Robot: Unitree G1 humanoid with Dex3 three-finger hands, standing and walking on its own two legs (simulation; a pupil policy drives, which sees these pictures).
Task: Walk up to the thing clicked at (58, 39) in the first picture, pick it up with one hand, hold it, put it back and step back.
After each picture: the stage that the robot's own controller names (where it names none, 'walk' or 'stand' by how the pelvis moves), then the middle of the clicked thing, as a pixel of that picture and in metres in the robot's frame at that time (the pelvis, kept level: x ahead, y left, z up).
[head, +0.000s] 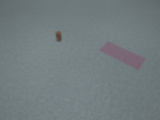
stand; (58, 36) +1.58 +0.24 -0.72
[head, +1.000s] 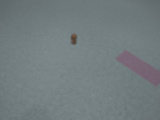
walk; (73, 39) +1.46 +0.08 -0.70
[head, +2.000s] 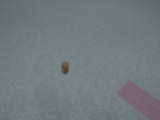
walk; (65, 67) +0.94 +0.10 -0.70
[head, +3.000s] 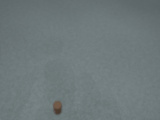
walk; (57, 107) +0.57 +0.12 -0.71
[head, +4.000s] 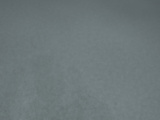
stand; out of the picture +0.43 +0.11 -0.72
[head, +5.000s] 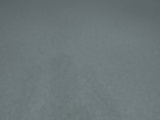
stand; out of the picture +0.38 +0.14 -0.72
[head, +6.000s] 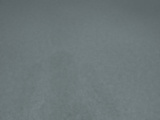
stand; out of the picture +0.37 +0.13 -0.72
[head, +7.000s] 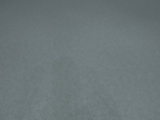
stand; out of the picture +0.40 +0.14 -0.73
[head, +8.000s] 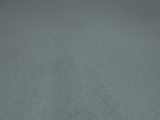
stand; out of the picture +0.39 +0.14 -0.73
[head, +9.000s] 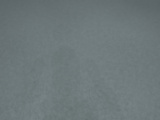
go down; out of the picture +0.39 +0.14 -0.72
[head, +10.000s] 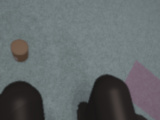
go down; (20, 51) +0.48 +0.17 -0.29
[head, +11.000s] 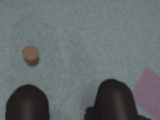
close in; (31, 56) +0.47 +0.16 -0.31
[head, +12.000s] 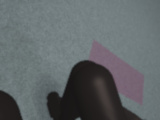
close in; out of the picture +0.47 +0.21 -0.23
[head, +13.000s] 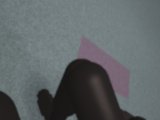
close; out of the picture +0.47 +0.23 -0.23
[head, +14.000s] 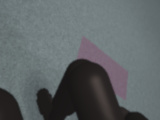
lift; out of the picture +0.44 +0.20 -0.25
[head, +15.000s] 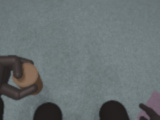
lift; (29, 80) +0.34 +0.16 -0.04
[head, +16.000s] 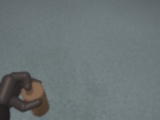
hold; (36, 100) +0.31 +0.15 -0.01
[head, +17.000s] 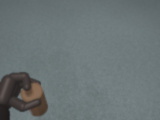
hold; (35, 100) +0.31 +0.15 -0.02
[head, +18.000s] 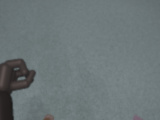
crouch; out of the picture +0.32 +0.14 -0.54
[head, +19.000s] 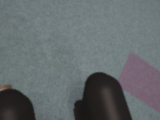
lower; (3, 100) +0.31 +0.19 -0.31
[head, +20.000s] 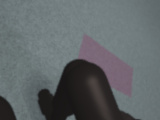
lower; out of the picture +0.28 +0.26 -0.27
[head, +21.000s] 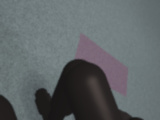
lower; out of the picture +0.27 +0.29 -0.27
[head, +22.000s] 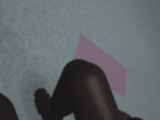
lower; out of the picture +0.27 +0.32 -0.27
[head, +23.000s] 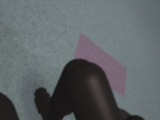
lower; out of the picture +0.26 +0.34 -0.27
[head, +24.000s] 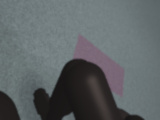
loosen; out of the picture +0.26 +0.36 -0.27
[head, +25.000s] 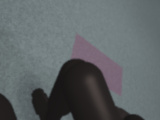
withdraw; out of the picture +0.25 +0.38 -0.27
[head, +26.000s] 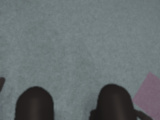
walk; out of the picture +0.31 +0.36 -0.37
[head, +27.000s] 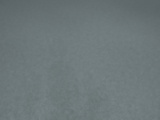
stand; out of the picture +0.25 +0.35 -0.68
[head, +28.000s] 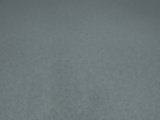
stand; out of the picture +0.26 +0.37 -0.69
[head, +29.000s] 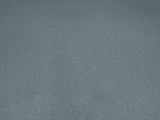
stand; out of the picture +0.26 +0.36 -0.70
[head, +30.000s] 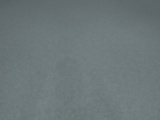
walk; out of the picture +0.27 +0.37 -0.75
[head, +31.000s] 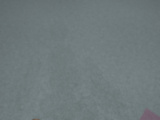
walk; out of the picture +0.35 +0.36 -0.74
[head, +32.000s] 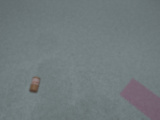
walk; (34, 84) +0.67 +0.32 -0.72
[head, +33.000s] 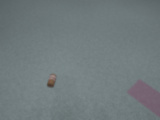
stand; (51, 80) +0.91 +0.29 -0.73
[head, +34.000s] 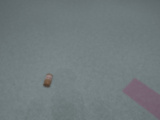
stand; (48, 80) +0.89 +0.30 -0.75
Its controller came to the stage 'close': yes
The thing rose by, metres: 0.71
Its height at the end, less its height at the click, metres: -0.02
